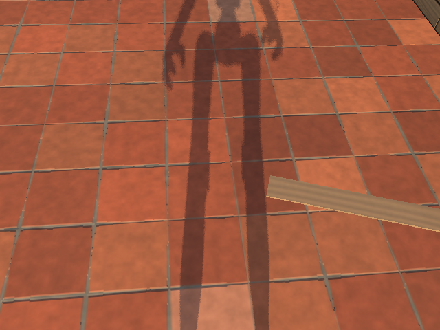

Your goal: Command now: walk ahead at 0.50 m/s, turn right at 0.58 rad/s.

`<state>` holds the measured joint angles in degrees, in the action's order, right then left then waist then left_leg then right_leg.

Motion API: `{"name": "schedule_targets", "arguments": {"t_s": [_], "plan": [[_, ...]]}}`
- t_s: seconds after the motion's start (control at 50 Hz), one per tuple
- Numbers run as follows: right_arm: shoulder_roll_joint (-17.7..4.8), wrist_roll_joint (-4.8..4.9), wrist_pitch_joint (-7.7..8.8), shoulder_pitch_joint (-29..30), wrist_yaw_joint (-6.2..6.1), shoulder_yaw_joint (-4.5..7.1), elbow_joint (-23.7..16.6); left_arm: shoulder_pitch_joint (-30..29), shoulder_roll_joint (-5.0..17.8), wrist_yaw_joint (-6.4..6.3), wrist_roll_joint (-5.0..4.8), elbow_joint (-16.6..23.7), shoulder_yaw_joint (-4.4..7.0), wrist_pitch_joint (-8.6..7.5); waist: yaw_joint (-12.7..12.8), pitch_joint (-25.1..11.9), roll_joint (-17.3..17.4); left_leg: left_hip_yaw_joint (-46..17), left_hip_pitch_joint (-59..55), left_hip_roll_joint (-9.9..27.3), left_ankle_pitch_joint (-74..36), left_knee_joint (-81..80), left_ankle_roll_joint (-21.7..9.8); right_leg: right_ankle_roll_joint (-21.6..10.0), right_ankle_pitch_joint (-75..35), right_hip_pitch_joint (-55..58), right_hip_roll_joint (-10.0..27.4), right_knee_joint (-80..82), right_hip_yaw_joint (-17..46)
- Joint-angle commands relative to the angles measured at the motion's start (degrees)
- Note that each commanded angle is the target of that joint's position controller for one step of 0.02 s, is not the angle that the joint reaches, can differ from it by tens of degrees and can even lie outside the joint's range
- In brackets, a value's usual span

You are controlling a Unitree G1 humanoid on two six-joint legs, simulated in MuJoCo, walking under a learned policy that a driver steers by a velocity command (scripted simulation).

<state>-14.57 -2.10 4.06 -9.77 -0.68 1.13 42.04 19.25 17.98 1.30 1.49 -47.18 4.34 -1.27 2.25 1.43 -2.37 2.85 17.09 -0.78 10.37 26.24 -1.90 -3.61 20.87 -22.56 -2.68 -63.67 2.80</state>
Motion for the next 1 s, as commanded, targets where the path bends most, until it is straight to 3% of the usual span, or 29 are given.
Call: {"name": "schedule_targets", "arguments": {"t_s": [0.02,0.06,0.16,0.22,0.28,0.32,0.34,0.36,0.38,0.4,0.42,0.44,0.46,0.48,0.5,0.52,0.6,0.68,0.74,0.8,0.86,0.88,0.9,0.92,0.94,0.96,0.98,1.0], "plan": [[-5.61,0.82,1.59,-6.25,0.23,1.76,-0.41,0.72,2.17,1.28,0.72,3.8,0.31,0.85,-1.91,-1.59,8.9,-13.66,-10.58,15.15,-7.49,-14.85,-6.15,0.98,-3.6,-11.83,4.71,-2.14,1.12],[-6.2,1.23,2.25,-7.33,0.51,2.14,0.49,-2.53,1.6,1.86,0.71,5.29,0.07,1.24,-1.73,-1.16,8.28,-10.03,-11.33,15.67,-11.59,-16.23,-6.91,1.48,-6.59,-14.96,5.42,-1.57,0.95],[-6.3,1.04,2.05,-9.92,0.7,2.46,2.7,-11.97,0.25,2.85,0.47,8.83,-0.93,1.11,-3.0,1.24,7.43,-0.71,-12.54,14.18,-16.57,-17.58,-6.59,2.29,-16.43,-18.34,6.22,8.99,-1.47],[-7.04,1.0,1.99,-12.36,0.76,2.57,4.32,-17.72,-1.15,3.36,0.57,10.66,-1.99,0.6,-4.5,2.59,7.38,2.46,-11.88,13.89,-17.44,-17.88,-5.94,1.11,-19.46,-13.23,5.39,20.31,-4.16],[-8.23,0.96,1.31,-15.56,0.62,2.75,6.59,-20.47,-0.73,3.03,0.91,11.51,-2.31,0.37,-5.25,3.58,7.41,3.37,-15.88,15.61,-21.65,-16.42,-5.73,-0.95,-15.06,-9.96,3.97,26.84,-6.61],[-9.2,1.08,0.48,-17.23,0.5,2.7,8.52,-19.45,-0.1,2.26,1.38,11.2,-2.17,-0.06,-4.08,2.63,7.77,3.32,-18.85,16.27,-36.02,-10.97,-5.83,-2.91,-9.27,-4.96,1.69,30.33,-8.15],[-9.84,1.2,0.07,-17.54,0.46,2.69,9.32,-14.94,0.57,1.78,1.64,9.69,-1.82,-0.57,-1.79,-0.08,7.96,3.49,-19.77,15.76,-44.52,-4.4,-5.59,-4.03,-8.02,1.05,0.06,32.76,-8.8],[-9.58,1.7,-0.27,-17.32,0.45,2.4,9.74,-5.68,1.61,1.14,2.18,6.34,-1.2,-1.41,2.52,-5.3,6.41,4.96,-16.69,13.7,-44.91,6.28,-4.62,-5.39,-11.32,13.37,-0.98,37.0,-9.08],[-7.46,2.14,-0.04,-16.76,0.66,1.58,8.02,4.31,5.63,0.18,3.44,3.74,0.07,-1.93,6.42,-12.67,2.35,5.11,-5.16,11.47,-27.32,21.35,-3.65,-7.72,-7.54,29.75,8.92,37.37,1.08],[0.19,3.3,0.09,-21.31,1.67,-0.18,5.05,6.61,12.04,-0.76,3.16,3.75,1.49,-1.9,4.02,-21.57,-12.27,5.04,17.25,1.19,20.63,43.0,-1.02,-15.01,-9.97,47.79,29.44,40.88,29.62],[-7.74,2.23,-0.44,-15.94,0.63,2.22,5.95,7.06,10.94,-1.46,0.72,4.06,1.75,-1.43,6.58,-20.32,-2.69,-5.16,20.49,0.67,19.69,48.6,-1.86,-14.11,-13.36,41.86,28.32,44.07,31.07],[-7.29,2.58,-0.24,-12.28,0.74,2.48,4.8,2.14,7.97,-1.61,0.22,3.17,0.73,-1.61,3.56,-11.03,-1.95,-6.7,21.5,3.28,14.15,46.98,-2.49,-11.8,-17.3,33.85,24.93,45.28,19.92],[-5.81,2.63,-0.08,-12.29,0.9,2.14,5.37,-1.16,4.05,-1.32,0.14,2.86,-0.31,-2.11,1.15,-5.85,-1.18,-5.76,19.56,5.19,10.62,42.64,-2.46,-9.25,-20.3,26.45,22.12,47.85,13.66],[-5.16,1.94,-0.75,-12.83,0.98,2.3,6.55,-3.33,1.79,-1.22,-0.01,2.75,-0.94,-2.67,-0.52,-2.96,-1.71,-5.51,17.15,6.06,8.87,40.01,-2.09,-6.95,-21.21,21.68,19.61,49.81,8.9],[-4.25,0.98,-1.74,-15.08,1.3,2.25,7.67,-4.54,0.24,-1.31,-0.29,2.45,-1.4,-3.0,-2.26,-1.73,-3.08,-5.19,14.04,6.39,7.65,38.88,-1.46,-5.66,-21.35,17.61,17.9,51.6,5.24],[-3.28,0.67,-2.5,-15.81,1.72,2.3,8.3,-4.27,-0.33,-1.29,-0.24,2.11,-1.56,-3.55,-2.77,-1.59,-3.03,-4.93,12.4,6.04,6.7,38.85,-1.21,-5.49,-22.0,15.68,17.45,52.9,3.43],[-1.62,0.53,-3.53,-9.62,2.98,2.61,6.33,-1.82,1.05,-1.56,-0.58,-0.14,-0.89,-5.08,-3.42,1.72,-1.77,-4.53,19.1,6.82,-0.76,36.24,-0.51,-5.66,-23.72,15.79,16.93,56.6,-3.01],[-0.77,0.5,-3.32,-1.66,3.63,2.17,3.66,0.23,0.32,-1.79,-0.46,-1.89,-1.08,-5.09,-2.38,3.95,-1.41,-2.76,21.98,6.64,-8.8,25.66,-0.1,-5.28,-26.11,17.17,15.64,56.77,-9.15],[-0.22,0.24,-3.17,4.65,4.33,1.48,1.28,2.61,1.58,-2.21,-0.46,-3.29,-0.84,-5.01,-0.78,5.02,-1.34,0.82,19.88,5.76,-11.65,16.75,-1.24,-4.9,-29.36,19.39,16.51,56.33,-12.29],[-0.97,-0.03,-3.15,7.7,4.64,1.48,-0.47,4.96,2.85,-2.66,-0.27,-4.85,-0.55,-4.35,-0.23,5.39,-0.85,3.45,18.89,4.27,-7.73,11.95,-3.6,-4.09,-37.11,25.35,17.98,53.05,-14.49],[-2.46,-0.19,-3.28,3.91,4.02,2.23,-0.08,4.21,5.24,-3.19,0.02,-5.26,-0.05,-3.35,-2.71,1.51,-2.76,6.92,11.18,-1.02,1.29,10.34,-7.08,-2.9,-61.82,29.51,18.31,41.26,-17.19],[-3.47,-0.17,-3.08,-0.86,3.7,2.85,1.12,3.85,6.19,-3.24,0.14,-5.21,0.22,-2.72,-4.82,-1.5,-2.93,7.23,5.83,-3.21,4.21,9.3,-8.56,-2.79,-65.68,29.39,18.26,32.83,-17.57],[-4.98,-0.51,-2.53,-8.55,3.17,3.82,3.45,3.28,6.76,-3.14,-0.07,-4.8,0.33,-2.2,-8.4,-5.98,-1.4,6.15,-4.71,-4.91,3.26,5.02,-10.35,-1.89,-60.52,25.13,17.44,20.6,-18.25],[-10.24,-1.15,-2.34,-16.99,2.22,5.68,5.52,3.26,5.27,-2.9,-0.07,-3.17,-0.12,-2.26,-11.77,-11.74,4.23,-6.36,-18.8,3.33,8.74,1.48,-13.58,0.02,-41.94,13.3,15.41,3.01,-18.45],[-16.5,0.23,-2.97,-13.51,1.77,7.31,4.17,3.64,-0.08,-1.69,-0.99,1.26,-0.9,-2.89,-7.12,-15.8,19.44,-40.42,-34.29,19.17,8.38,-6.18,-22.88,4.0,8.38,-12.86,0.97,-19.49,-14.05],[-16.03,1.56,-3.55,-14.5,1.7,7.22,3.7,-2.74,4.05,-1.43,-0.34,2.79,-0.45,-3.66,-9.79,-15.83,8.23,-43.23,-33.96,20.08,2.97,-10.28,-23.21,3.52,6.62,-19.46,2.23,-21.89,-1.68],[-13.48,1.66,-3.53,-11.84,1.09,6.56,4.31,-5.47,2.7,-1.21,-1.02,3.73,-0.91,-4.45,-8.17,-8.74,5.02,-34.75,-28.08,19.36,-1.48,-10.23,-21.66,2.97,1.4,-21.42,5.57,-19.05,-0.58],[-10.11,1.72,-3.23,-9.8,0.89,5.69,4.73,-4.31,2.39,-1.38,-1.11,3.04,-1.08,-4.92,-5.2,-3.25,0.8,-29.12,-19.43,16.8,-8.75,-11.0,-18.75,2.91,-1.66,-18.21,7.77,-12.36,-0.93]]}}
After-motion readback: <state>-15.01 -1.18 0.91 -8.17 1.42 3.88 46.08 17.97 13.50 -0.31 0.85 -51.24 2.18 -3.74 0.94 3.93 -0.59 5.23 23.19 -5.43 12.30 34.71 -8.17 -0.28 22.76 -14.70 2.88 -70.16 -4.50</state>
